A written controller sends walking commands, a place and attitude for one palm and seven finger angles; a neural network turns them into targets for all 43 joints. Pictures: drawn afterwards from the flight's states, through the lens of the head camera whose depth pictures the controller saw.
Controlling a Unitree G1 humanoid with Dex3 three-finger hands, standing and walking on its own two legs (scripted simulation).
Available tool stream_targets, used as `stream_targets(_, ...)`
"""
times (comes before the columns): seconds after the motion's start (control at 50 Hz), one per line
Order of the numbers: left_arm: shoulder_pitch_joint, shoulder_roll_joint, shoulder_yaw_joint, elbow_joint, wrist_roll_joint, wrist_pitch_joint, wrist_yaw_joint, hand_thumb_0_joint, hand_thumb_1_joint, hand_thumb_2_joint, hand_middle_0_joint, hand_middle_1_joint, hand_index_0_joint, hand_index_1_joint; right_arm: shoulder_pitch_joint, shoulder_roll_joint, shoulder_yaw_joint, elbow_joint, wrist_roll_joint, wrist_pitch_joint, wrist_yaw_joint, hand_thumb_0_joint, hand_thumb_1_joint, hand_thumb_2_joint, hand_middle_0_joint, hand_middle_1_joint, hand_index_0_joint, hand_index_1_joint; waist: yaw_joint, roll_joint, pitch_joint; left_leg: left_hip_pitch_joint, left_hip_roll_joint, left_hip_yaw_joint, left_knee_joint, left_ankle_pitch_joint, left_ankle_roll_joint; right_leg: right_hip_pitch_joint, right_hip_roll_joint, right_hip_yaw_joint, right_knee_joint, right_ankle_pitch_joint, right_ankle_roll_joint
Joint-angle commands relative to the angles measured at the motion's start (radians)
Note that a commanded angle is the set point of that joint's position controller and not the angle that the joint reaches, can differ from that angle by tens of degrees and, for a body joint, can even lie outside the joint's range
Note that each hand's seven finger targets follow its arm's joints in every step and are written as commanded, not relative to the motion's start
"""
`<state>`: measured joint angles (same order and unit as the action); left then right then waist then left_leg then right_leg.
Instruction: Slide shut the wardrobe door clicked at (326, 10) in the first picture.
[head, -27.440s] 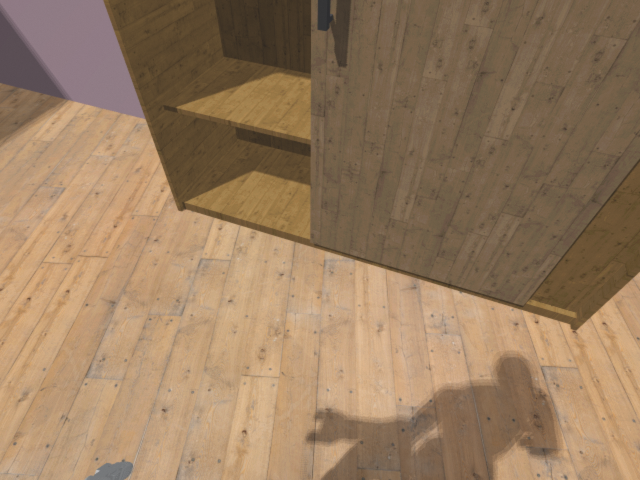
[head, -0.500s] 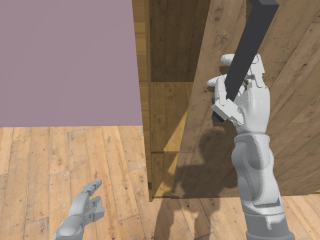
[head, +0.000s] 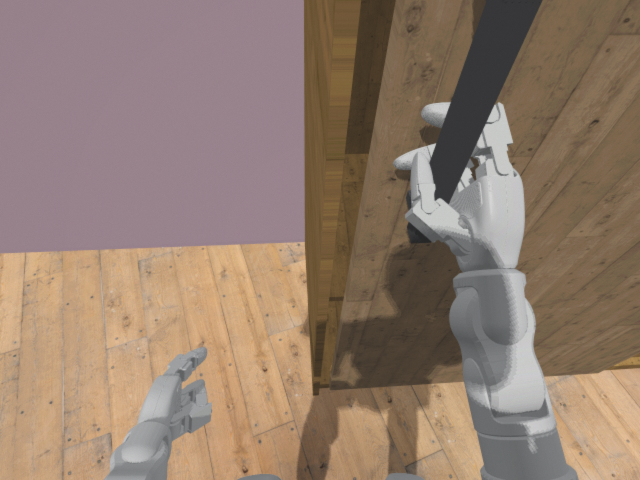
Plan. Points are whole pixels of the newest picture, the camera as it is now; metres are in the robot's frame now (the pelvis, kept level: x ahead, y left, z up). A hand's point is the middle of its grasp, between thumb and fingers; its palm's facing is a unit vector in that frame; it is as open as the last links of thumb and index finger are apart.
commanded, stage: step sideways, sliding the door along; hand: right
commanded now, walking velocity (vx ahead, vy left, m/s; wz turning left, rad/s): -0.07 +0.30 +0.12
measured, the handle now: (446, 133) +0.37 -0.10 +0.25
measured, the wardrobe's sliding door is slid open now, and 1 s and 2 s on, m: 0.03 0.00 0.00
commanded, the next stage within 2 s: stop walking and hold the door there in 0.44 s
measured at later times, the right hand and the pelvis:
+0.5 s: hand (386, 205) +0.32 -0.05 +0.21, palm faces -0.01 +1.00 +0.00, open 6.5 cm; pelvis -0.01 +0.04 +0.00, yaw +2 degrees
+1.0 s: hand (391, 203) +0.32 -0.05 +0.21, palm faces +0.02 +0.99 -0.11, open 6.2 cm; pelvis +0.00 +0.05 +0.02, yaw +8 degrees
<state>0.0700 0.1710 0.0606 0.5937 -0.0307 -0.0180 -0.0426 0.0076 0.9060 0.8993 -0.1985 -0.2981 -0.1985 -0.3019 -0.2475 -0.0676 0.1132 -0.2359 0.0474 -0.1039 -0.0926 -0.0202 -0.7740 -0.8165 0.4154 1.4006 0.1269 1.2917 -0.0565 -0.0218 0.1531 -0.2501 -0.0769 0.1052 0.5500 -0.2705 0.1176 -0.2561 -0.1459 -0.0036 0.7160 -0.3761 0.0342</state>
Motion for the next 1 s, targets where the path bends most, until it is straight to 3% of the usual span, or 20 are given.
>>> stream_targets(0.0, -0.08, 0.072, 0.013, -0.148, 0.004, -0.054, 0.019, 0.0, 0.9, 0.9, -0.2, -0.3, -0.2, -0.3, -0.429, 0.078, 0.265, -0.393, -0.001, -0.146, 0.08, 0.0, -0.9, -0.9, 0.45, 1.4, 0.45, 1.4, 0.114, 0.143, -0.465, 0.218, 0.276, -0.361, -0.111, 0.684, 0.01, 0.094, 0.054, -0.024, -0.147, 0.018, -0.054)
stream_targets(0.04, -0.088, 0.088, 0.024, -0.16, 0.001, -0.056, 0.024, 0.0, 0.9, 0.9, -0.2, -0.3, -0.2, -0.3, -0.424, 0.064, 0.276, -0.397, 0.009, -0.151, 0.079, 0.0, -0.9, -0.9, 0.45, 1.4, 0.45, 1.4, 0.119, 0.04, -0.508, 0.109, 0.203, -0.254, -0.005, 0.579, -0.049, 0.326, -0.069, 0.011, -0.304, 0.423, -0.077)
stream_targets(0.08, -0.096, 0.132, 0.038, -0.182, 0.009, -0.051, 0.003, 0.0, 0.9, 0.9, -0.2, -0.3, -0.2, -0.3, -0.384, 0.096, 0.282, -0.326, 0.014, -0.151, 0.105, 0.0, -0.9, -0.9, 0.45, 1.4, 0.45, 1.4, 0.101, -0.122, -0.477, -0.056, 0.103, -0.146, 0.142, 0.018, -0.115, 0.353, -0.348, 0.197, -0.289, 0.77, -0.203)
stream_targets(0.1, -0.1, 0.131, 0.033, -0.185, 0.024, -0.042, 0.002, 0.0, 0.9, 0.9, -0.2, -0.3, -0.2, -0.3, -0.431, 0.051, 0.252, -0.382, -0.006, -0.158, 0.109, 0.0, -0.9, -0.9, 0.45, 1.4, 0.45, 1.4, 0.102, -0.17, -0.421, -0.05, 0.1, -0.133, 0.143, -0.116, -0.108, 0.277, -0.356, 0.172, -0.267, 0.824, -0.214)
stream_targets(0.14, -0.095, 0.123, 0.028, -0.181, 0.015, -0.041, -0.002, 0.0, 0.9, 0.9, -0.2, -0.3, -0.2, -0.3, -0.457, 0.041, 0.242, -0.381, -0.015, -0.145, 0.113, 0.0, -0.9, -0.9, 0.45, 1.4, 0.45, 1.4, 0.096, -0.189, -0.397, 0.012, 0.096, -0.106, 0.06, -0.059, -0.095, 0.236, -0.305, 0.101, -0.184, 0.869, -0.177)
stream_targets(0.2, -0.1, 0.112, 0.021, -0.181, -0.004, -0.039, -0.006, 0.0, 0.9, 0.9, -0.2, -0.3, -0.2, -0.3, -0.484, 0.075, 0.253, -0.378, -0.012, -0.135, 0.115, 0.0, -0.9, -0.9, 0.45, 1.4, 0.45, 1.4, 0.104, -0.04, -0.448, 0.14, 0.122, -0.111, -0.054, 0.242, -0.075, 0.172, -0.171, -0.01, -0.048, 0.613, -0.095)
stream_targets(0.24, -0.109, 0.082, 0.03, -0.188, -0.027, -0.044, 0.012, 0.0, 0.9, 0.9, -0.2, -0.3, -0.2, -0.3, -0.478, 0.045, 0.234, -0.335, -0.002, -0.113, 0.088, 0.0, -0.9, -0.9, 0.45, 1.4, 0.45, 1.4, 0.107, 0.249, -0.444, 0.198, 0.298, -0.442, -0.191, 0.605, 0.011, 0.036, 0.046, -0.032, 0.101, 0.076, -0.036)
stream_targets(0.26, -0.102, 0.087, 0.025, -0.178, -0.016, -0.044, 0.008, 0.0, 0.9, 0.9, -0.2, -0.3, -0.2, -0.3, -0.444, 0.076, 0.249, -0.342, 0.001, -0.12, 0.077, 0.0, -0.9, -0.9, 0.45, 1.4, 0.45, 1.4, 0.095, 0.226, -0.402, 0.18, 0.317, -0.498, -0.222, 0.667, 0.021, -0.007, 0.09, -0.01, 0.141, -0.125, -0.035)
stream_targets(0.34, -0.094, 0.058, -0.001, -0.162, -0.008, -0.051, 0.018, 0.0, 0.9, 0.9, -0.2, -0.3, -0.2, -0.3, -0.463, 0.089, 0.286, -0.408, 0.005, -0.148, 0.064, 0.0, -0.9, -0.9, 0.45, 1.4, 0.45, 1.4, 0.118, 0.117, -0.493, 0.251, 0.255, -0.319, -0.092, 0.615, -0.007, 0.155, 0.046, -0.018, -0.245, 0.147, -0.05)
stream_targets(0.4, -0.085, 0.142, 0.033, -0.193, 0.001, -0.049, -0.004, 0.0, 0.9, 0.9, -0.2, -0.3, -0.2, -0.3, -0.406, 0.088, 0.282, -0.361, 0.024, -0.152, 0.092, 0.0, -0.9, -0.9, 0.45, 1.4, 0.45, 1.4, 0.098, -0.121, -0.494, -0.068, 0.111, -0.167, 0.156, 0.067, -0.109, 0.402, -0.337, 0.23, -0.305, 0.73, -0.207)
stream_targets(0.42, -0.09, 0.127, 0.031, -0.207, 0.01, -0.046, -0.004, 0.0, 0.9, 0.9, -0.2, -0.3, -0.2, -0.3, -0.448, 0.081, 0.277, -0.411, 0.011, -0.155, 0.102, 0.0, -0.9, -0.9, 0.45, 1.4, 0.45, 1.4, 0.092, -0.168, -0.451, -0.075, 0.099, -0.143, 0.188, -0.095, -0.109, 0.345, -0.36, 0.216, -0.28, 0.843, -0.231)
stream_targets(0.44, -0.094, 0.115, 0.023, -0.204, 0.017, -0.042, -0.006, 0.0, 0.9, 0.9, -0.2, -0.3, -0.2, -0.3, -0.473, 0.066, 0.266, -0.415, 0.007, -0.152, 0.103, 0.0, -0.9, -0.9, 0.45, 1.4, 0.45, 1.4, 0.092, -0.233, -0.414, -0.067, 0.107, -0.146, 0.19, -0.149, -0.098, 0.298, -0.34, 0.204, -0.265, 0.886, -0.226)
stream_targets(0.52, -0.078, 0.126, 0.025, -0.206, -0.009, -0.048, -0.022, 0.0, 0.9, 0.9, -0.2, -0.3, -0.2, -0.3, -0.474, 0.085, 0.255, -0.387, -0.005, -0.144, 0.113, 0.0, -0.9, -0.9, 0.45, 1.4, 0.45, 1.4, 0.09, -0.117, -0.437, 0.048, 0.077, -0.068, 0.0, 0.081, -0.084, 0.31, -0.236, 0.047, -0.092, 0.86, -0.134)
stream_targets(0.54, 0.006, 0.176, 0.052, -0.126, -0.001, -0.031, 0.006, 0.0, 0.9, 0.9, -0.2, -0.3, -0.2, -0.3, -0.256, -0.39, -0.266, -0.113, -0.036, -0.125, 0.049, 0.0, -0.9, -0.9, 0.45, 1.4, 0.45, 1.4, 0.075, -0.136, -0.416, 0.037, 0.071, -0.076, -0.057, 0.141, -0.101, 0.281, -0.179, 0.008, -0.092, 0.787, -0.097)
stream_targets(0.58, -0.029, 0.122, 0.026, -0.163, -0.008, -0.033, 0.019, 0.0, 0.9, 0.9, -0.2, -0.3, -0.2, -0.3, -0.292, -0.197, -0.092, -0.271, 0.001, -0.116, 0.071, 0.0, -0.9, -0.9, 0.45, 1.4, 0.45, 1.4, 0.092, -0.014, -0.451, 0.155, 0.155, -0.212, -0.133, 0.614, -0.057, 0.214, -0.041, -0.066, 0.049, 0.618, -0.044)
stream_targets(0.62, -0.036, 0.095, 0.013, -0.138, -0.015, -0.04, 0.026, 0.0, 0.9, 0.9, -0.2, -0.3, -0.2, -0.3, -0.193, -0.251, -0.184, -0.167, 0.02, -0.11, 0.038, 0.0, -0.9, -0.9, 0.45, 1.4, 0.45, 1.4, 0.072, 0.189, -0.453, 0.285, 0.336, -0.447, -0.156, 0.888, 0.047, -0.022, 0.086, -0.009, 0.158, -0.089, -0.017)
stream_targets(0.68, -0.055, 0.075, -0.048, -0.123, 0.005, -0.04, 0.055, 0.0, 0.9, 0.9, -0.2, -0.3, -0.2, -0.3, -0.147, -0.302, -0.243, -0.229, 0.018, -0.112, -0.002, 0.0, -0.9, -0.9, 0.45, 1.4, 0.45, 1.4, 0.07, 0.13, -0.415, 0.327, 0.321, -0.402, -0.17, 0.808, 0.009, -0.049, 0.098, 0.029, -0.076, -0.078, -0.043)
stream_targets(0.78, -0.078, 0.118, -0.045, -0.154, -0.01, -0.055, 0.075, 0.0, 0.9, 0.9, -0.2, -0.3, -0.2, -0.3, -0.035, -0.295, -0.233, -0.225, 0.025, -0.11, -0.008, 0.0, -0.9, -0.9, 0.45, 1.4, 0.45, 1.4, 0.056, 0.086, -0.437, 0.264, 0.194, -0.297, -0.189, 0.513, -0.13, 0.201, 0.001, 0.021, -0.318, 0.409, -0.073)
stream_targets(0.84, -0.064, 0.133, -0.037, -0.146, -0.011, -0.051, 0.081, 0.0, 0.9, 0.9, -0.2, -0.3, -0.2, -0.3, -0.011, -0.283, -0.214, -0.179, 0.016, -0.085, -0.007, 0.0, -0.9, -0.9, 0.45, 1.4, 0.45, 1.4, 0.07, 0.046, -0.331, 0.191, 0.202, -0.339, -0.258, 0.404, -0.129, 0.164, 0.024, 0.001, -0.31, 0.293, -0.069)
stream_targets(0.98, -0.056, 0.134, -0.043, -0.147, -0.003, -0.042, 0.091, 0.0, 0.9, 0.9, -0.2, -0.3, -0.2, -0.3, -0.011, -0.307, -0.259, -0.15, 0.017, -0.084, -0.018, 0.0, -0.9, -0.9, 0.45, 1.4, 0.45, 1.4, 0.064, 0.027, -0.318, 0.162, 0.175, -0.311, -0.259, 0.265, -0.105, 0.157, 0.012, 0.01, -0.36, 0.258, -0.073)
